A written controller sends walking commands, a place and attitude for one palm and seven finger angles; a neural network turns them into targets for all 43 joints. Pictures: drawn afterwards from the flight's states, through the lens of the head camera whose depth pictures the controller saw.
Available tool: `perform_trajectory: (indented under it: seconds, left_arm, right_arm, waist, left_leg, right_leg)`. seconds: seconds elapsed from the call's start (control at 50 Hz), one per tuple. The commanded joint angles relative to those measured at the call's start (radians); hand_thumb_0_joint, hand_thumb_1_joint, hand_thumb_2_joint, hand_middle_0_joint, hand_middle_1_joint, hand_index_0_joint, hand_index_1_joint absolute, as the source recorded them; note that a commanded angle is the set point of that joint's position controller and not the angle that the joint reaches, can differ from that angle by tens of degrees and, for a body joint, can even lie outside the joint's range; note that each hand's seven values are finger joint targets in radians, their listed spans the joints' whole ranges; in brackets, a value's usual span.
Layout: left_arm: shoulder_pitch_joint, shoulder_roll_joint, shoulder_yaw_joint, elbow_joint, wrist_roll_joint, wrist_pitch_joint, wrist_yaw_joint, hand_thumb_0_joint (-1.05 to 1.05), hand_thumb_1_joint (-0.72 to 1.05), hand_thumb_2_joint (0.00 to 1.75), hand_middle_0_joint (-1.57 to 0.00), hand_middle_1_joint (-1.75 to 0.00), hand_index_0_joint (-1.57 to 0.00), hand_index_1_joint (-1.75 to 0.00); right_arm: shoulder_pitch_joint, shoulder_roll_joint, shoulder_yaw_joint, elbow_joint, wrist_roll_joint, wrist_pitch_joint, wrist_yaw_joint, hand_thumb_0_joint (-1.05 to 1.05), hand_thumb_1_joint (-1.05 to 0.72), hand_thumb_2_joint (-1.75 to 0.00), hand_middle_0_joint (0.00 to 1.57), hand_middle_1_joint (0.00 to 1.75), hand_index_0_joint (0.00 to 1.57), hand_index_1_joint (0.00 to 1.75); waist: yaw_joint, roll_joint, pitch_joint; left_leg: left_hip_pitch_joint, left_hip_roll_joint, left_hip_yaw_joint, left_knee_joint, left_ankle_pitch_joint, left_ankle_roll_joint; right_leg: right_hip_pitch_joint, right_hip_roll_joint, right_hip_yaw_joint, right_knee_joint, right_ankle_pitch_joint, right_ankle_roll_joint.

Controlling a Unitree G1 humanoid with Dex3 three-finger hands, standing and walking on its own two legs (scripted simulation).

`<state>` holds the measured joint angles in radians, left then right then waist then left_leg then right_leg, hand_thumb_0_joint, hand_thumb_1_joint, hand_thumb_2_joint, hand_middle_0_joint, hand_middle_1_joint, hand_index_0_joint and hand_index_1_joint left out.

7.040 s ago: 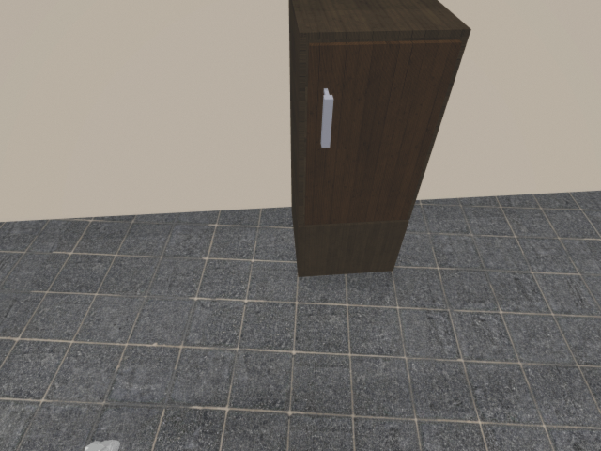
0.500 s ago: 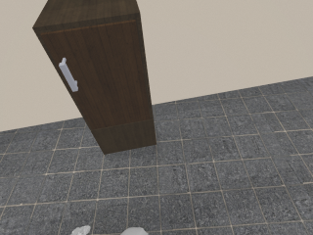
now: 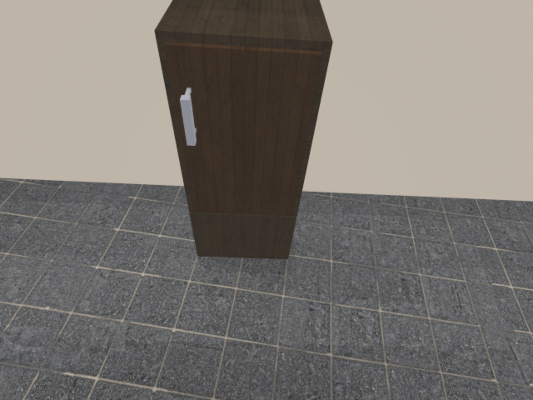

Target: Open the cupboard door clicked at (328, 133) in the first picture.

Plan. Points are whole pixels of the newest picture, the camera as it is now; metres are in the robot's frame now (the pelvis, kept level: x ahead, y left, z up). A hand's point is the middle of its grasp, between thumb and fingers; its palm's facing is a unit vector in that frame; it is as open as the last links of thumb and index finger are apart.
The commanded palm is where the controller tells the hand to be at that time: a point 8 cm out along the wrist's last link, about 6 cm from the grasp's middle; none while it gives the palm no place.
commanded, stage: take the last steps up to it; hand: left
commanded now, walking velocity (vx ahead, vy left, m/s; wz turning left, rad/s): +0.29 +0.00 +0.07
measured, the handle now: (190, 117) +0.75 +0.25 -0.02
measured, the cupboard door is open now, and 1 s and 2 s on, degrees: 0 0 0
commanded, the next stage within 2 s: come to a stop and stand still in 0.54 s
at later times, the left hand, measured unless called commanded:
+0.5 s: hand out of the picture +0.08 +0.14 -0.17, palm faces +0.12 -0.98 -0.18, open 7.3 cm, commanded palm none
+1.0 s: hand (163, 334) +0.26 +0.21 -0.18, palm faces +0.09 -0.97 -0.23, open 7.4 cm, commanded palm none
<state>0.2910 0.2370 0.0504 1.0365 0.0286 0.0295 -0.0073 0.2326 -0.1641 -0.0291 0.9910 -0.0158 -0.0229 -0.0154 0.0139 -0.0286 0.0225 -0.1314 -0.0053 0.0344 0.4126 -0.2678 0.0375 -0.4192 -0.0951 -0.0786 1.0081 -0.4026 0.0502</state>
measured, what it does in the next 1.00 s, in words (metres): walks ahead: right foot, then left foot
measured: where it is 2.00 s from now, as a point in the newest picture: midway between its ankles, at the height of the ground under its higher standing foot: outside the picture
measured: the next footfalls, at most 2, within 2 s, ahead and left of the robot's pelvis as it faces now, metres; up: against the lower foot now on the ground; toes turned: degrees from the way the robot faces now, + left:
right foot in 0.20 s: +0.13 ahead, -0.13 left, +0.00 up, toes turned -6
left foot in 0.64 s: +0.27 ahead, +0.13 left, +0.00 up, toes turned +11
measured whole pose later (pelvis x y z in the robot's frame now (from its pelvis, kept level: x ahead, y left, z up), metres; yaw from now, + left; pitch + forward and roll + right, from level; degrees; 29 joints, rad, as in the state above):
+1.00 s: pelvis +0.20 +0.01 +0.00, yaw +2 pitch -1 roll -1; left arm 0.18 0.21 0.07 0.99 0.02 0.06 0.03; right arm 0.15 -0.15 -0.05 1.03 -0.02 0.01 -0.04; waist 0.00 -0.02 0.08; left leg -0.24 0.07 0.14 0.47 -0.21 0.02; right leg -0.44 -0.04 -0.03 0.97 -0.42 0.04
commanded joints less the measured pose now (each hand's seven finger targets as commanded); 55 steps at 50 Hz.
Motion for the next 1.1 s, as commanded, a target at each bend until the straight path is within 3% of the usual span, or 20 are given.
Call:
perform_trajectory:
  seconds: [0.0,0.08,0.16,0.18,0.2,0.22,0.24,0.28,0.36,0.52,0.58,0.6,0.62,0.64,0.68,0.74,0.84,1.02,1.06,1.08]
  left_arm:
    - [-0.082,0.016,-0.004,-0.084,-0.002,-0.035,-0.008,0.00,0.90,0.90,-0.20,-0.30,-0.20,-0.30]
    - [-0.111,-0.002,-0.004,-0.092,-0.004,-0.046,-0.012,0.00,0.90,0.90,-0.20,-0.30,-0.20,-0.30]
    - [0.069,0.024,0.014,-0.024,-0.001,-0.066,-0.006,0.00,0.90,0.90,-0.20,-0.30,-0.20,-0.30]
    - [0.172,0.091,0.026,0.008,0.007,-0.078,0.003,0.00,0.90,0.90,-0.20,-0.30,-0.20,-0.30]
    - [0.260,0.176,0.045,0.021,0.003,-0.078,0.011,0.00,0.90,0.90,-0.20,-0.30,-0.20,-0.30]
    - [0.271,0.176,0.045,0.023,-0.013,-0.083,0.016,0.00,0.90,0.90,-0.20,-0.30,-0.20,-0.30]
    - [0.189,0.132,0.039,0.011,-0.012,-0.077,0.022,0.00,0.90,0.90,-0.20,-0.30,-0.20,-0.30]
    - [0.079,0.043,0.020,-0.022,-0.006,-0.086,0.031,0.00,0.90,0.90,-0.20,-0.30,-0.20,-0.30]
    - [0.078,0.005,0.003,-0.006,-0.006,-0.103,0.030,0.00,0.90,0.90,-0.20,-0.30,-0.20,-0.30]
    - [0.144,0.047,0.013,0.053,0.000,-0.102,0.028,0.00,0.90,0.90,-0.20,-0.30,-0.20,-0.30]
    - [0.126,0.035,0.016,0.059,-0.004,-0.085,0.029,0.00,0.90,0.90,-0.20,-0.30,-0.20,-0.30]
    - [0.137,0.008,0.010,0.058,-0.007,-0.079,0.027,0.00,0.90,0.90,-0.20,-0.30,-0.20,-0.30]
    - [0.170,-0.043,0.000,0.044,-0.015,-0.075,0.023,0.00,0.90,0.90,-0.20,-0.30,-0.20,-0.30]
    - [0.151,-0.061,-0.012,0.021,-0.015,-0.073,0.025,0.00,0.90,0.90,-0.20,-0.30,-0.20,-0.30]
    - [0.126,-0.070,-0.016,0.051,-0.020,-0.052,0.040,0.00,0.90,0.90,-0.20,-0.30,-0.20,-0.30]
    - [0.128,-0.064,-0.018,0.082,-0.022,-0.029,0.036,0.00,0.90,0.90,-0.20,-0.30,-0.20,-0.30]
    - [0.068,-0.006,0.017,0.004,-0.005,0.020,0.033,0.00,0.90,0.90,-0.20,-0.30,-0.20,-0.30]
    - [0.002,-0.003,0.018,-0.083,-0.011,0.004,0.032,0.00,0.90,0.90,-0.20,-0.30,-0.20,-0.30]
    - [0.045,0.039,0.021,-0.070,-0.005,-0.018,0.035,0.00,0.90,0.90,-0.20,-0.30,-0.20,-0.30]
    - [0.027,0.118,0.027,-0.078,0.006,-0.035,0.041,0.00,0.90,0.90,-0.20,-0.30,-0.20,-0.30]
  right_arm:
    - [0.119,-0.166,-0.037,0.014,-0.005,-0.019,-0.011,0.00,-0.90,-0.90,0.20,0.30,0.20,0.30]
    - [0.128,-0.172,-0.040,0.039,-0.011,-0.017,-0.008,0.00,-0.90,-0.90,0.20,0.30,0.20,0.30]
    - [0.109,-0.137,-0.030,0.060,-0.004,-0.018,-0.008,0.00,-0.90,-0.90,0.20,0.30,0.20,0.30]
    - [0.117,-0.090,-0.022,0.051,0.005,-0.023,-0.003,0.00,-0.90,-0.90,0.20,0.30,0.20,0.30]
    - [0.094,-0.053,-0.017,0.010,0.006,-0.024,0.004,0.00,-0.90,-0.90,0.20,0.30,0.20,0.30]
    - [0.071,-0.119,-0.031,0.001,-0.005,-0.013,0.008,0.00,-0.90,-0.90,0.20,0.30,0.20,0.30]
    - [0.033,-0.115,-0.043,0.005,-0.004,-0.007,0.014,0.00,-0.90,-0.90,0.20,0.30,0.20,0.30]
    - [0.062,-0.076,-0.041,0.028,-0.012,0.001,0.024,0.00,-0.90,-0.90,0.20,0.30,0.20,0.30]
    - [0.130,-0.022,-0.033,0.057,-0.012,0.018,0.031,0.00,-0.90,-0.90,0.20,0.30,0.20,0.30]
    - [-0.020,-0.013,-0.023,-0.005,-0.004,-0.006,0.043,0.00,-0.90,-0.90,0.20,0.30,0.20,0.30]
    - [0.079,-0.040,-0.025,0.027,-0.007,-0.020,0.033,0.00,-0.90,-0.90,0.20,0.30,0.20,0.30]
    - [0.172,-0.089,-0.032,0.058,-0.011,-0.029,0.024,0.00,-0.90,-0.90,0.20,0.30,0.20,0.30]
    - [0.257,-0.181,-0.051,0.073,-0.020,-0.035,0.010,0.00,-0.90,-0.90,0.20,0.30,0.20,0.30]
    - [0.286,-0.225,-0.053,0.074,-0.011,-0.023,-0.002,0.00,-0.90,-0.90,0.20,0.30,0.20,0.30]
    - [0.122,-0.151,-0.024,0.057,-0.008,-0.018,-0.027,0.00,-0.90,-0.90,0.20,0.30,0.20,0.30]
    - [0.005,-0.113,-0.012,0.050,-0.001,-0.017,-0.039,0.00,-0.90,-0.90,0.20,0.30,0.20,0.30]
    - [0.010,-0.162,-0.049,0.032,0.000,0.014,-0.050,0.00,-0.90,-0.90,0.20,0.30,0.20,0.30]
    - [-0.064,-0.180,-0.070,-0.011,-0.014,0.039,-0.016,0.00,-0.90,-0.90,0.20,0.30,0.20,0.30]
    - [-0.039,-0.152,-0.068,-0.013,-0.003,0.042,-0.004,0.00,-0.90,-0.90,0.20,0.30,0.20,0.30]
    - [-0.003,-0.083,-0.056,-0.021,0.006,0.043,0.003,0.00,-0.90,-0.90,0.20,0.30,0.20,0.30]
  waist:
    - [-0.047,0.155,0.054]
    - [-0.043,0.169,0.088]
    - [0.048,0.052,0.052]
    - [0.085,-0.094,0.003]
    - [0.113,-0.298,0.006]
    - [0.115,-0.282,0.009]
    - [0.082,-0.197,0.102]
    - [0.018,-0.056,0.136]
    - [-0.022,-0.091,0.094]
    - [0.013,-0.105,0.074]
    - [-0.040,-0.065,0.051]
    - [-0.074,0.039,0.000]
    - [-0.089,0.246,-0.064]
    - [-0.084,0.297,-0.076]
    - [-0.040,0.235,-0.044]
    - [-0.001,0.117,-0.015]
    - [-0.015,0.123,-0.048]
    - [-0.001,0.236,-0.054]
    - [0.021,0.123,-0.068]
    - [0.004,-0.105,-0.063]
  left_leg:
    - [0.063,0.254,-0.227,-0.213,0.085,0.157]
    - [-0.010,0.249,-0.228,-0.197,0.038,0.151]
    - [-0.191,0.157,-0.149,0.016,-0.052,0.075]
    - [-0.328,0.063,-0.042,0.244,-0.135,0.027]
    - [-0.501,-0.019,0.030,0.498,-0.329,-0.001]
    - [-0.509,0.026,-0.059,0.650,-0.301,0.007]
    - [-0.532,0.060,-0.066,0.741,-0.213,0.008]
    - [-0.487,0.111,-0.060,0.733,-0.064,-0.012]
    - [-0.404,0.114,0.001,0.616,0.038,-0.046]
    - [-0.314,0.084,0.070,0.270,0.030,-0.038]
    - [-0.065,0.049,0.102,0.108,0.098,-0.027]
    - [0.080,0.080,0.050,0.051,0.124,-0.016]
    - [0.217,0.287,-0.209,-0.015,0.235,0.063]
    - [0.183,0.422,-0.359,-0.098,0.362,0.136]
    - [0.022,0.399,-0.276,-0.113,0.525,0.141]
    - [-0.038,0.343,-0.122,-0.093,0.746,0.123]
    - [0.016,0.375,-0.095,-0.062,0.810,0.148]
    - [-0.057,0.303,-0.051,-0.003,0.491,0.096]
    - [-0.121,0.218,-0.012,0.105,0.276,0.020]
    - [-0.222,0.108,0.059,0.247,-0.017,-0.049]
  right_leg:
    - [-0.121,-0.013,0.008,-0.126,0.029,0.003]
    - [-0.008,0.013,-0.022,-0.303,0.033,-0.006]
    - [0.347,0.028,-0.010,-0.554,0.159,-0.028]
    - [0.500,-0.127,0.184,-0.646,0.023,-0.078]
    - [0.558,-0.340,0.507,-0.800,-0.068,-0.177]
    - [0.446,-0.365,0.603,-0.887,-0.236,-0.209]
    - [0.337,-0.359,0.557,-0.924,-0.348,-0.216]
    - [0.214,-0.283,0.343,-0.896,-0.155,-0.184]
    - [0.190,-0.185,0.094,-0.875,0.165,-0.159]
    - [0.278,-0.191,0.049,-0.779,0.358,-0.182]
    - [0.181,-0.143,0.006,-0.641,0.290,-0.143]
    - [0.130,-0.093,-0.027,-0.463,0.277,-0.119]
    - [-0.027,0.015,-0.101,-0.224,0.045,-0.073]
    - [-0.078,0.062,-0.065,-0.041,-0.227,-0.051]
    - [-0.011,-0.003,0.056,0.004,-0.166,-0.043]
    - [0.081,-0.019,0.062,-0.125,-0.077,-0.015]
    - [-0.033,0.027,0.074,0.032,-0.036,-0.006]
    - [0.130,0.050,0.014,-0.331,0.052,-0.022]
    - [0.273,0.027,0.022,-0.588,0.273,-0.019]
    - [0.306,-0.152,0.230,-0.675,0.461,-0.066]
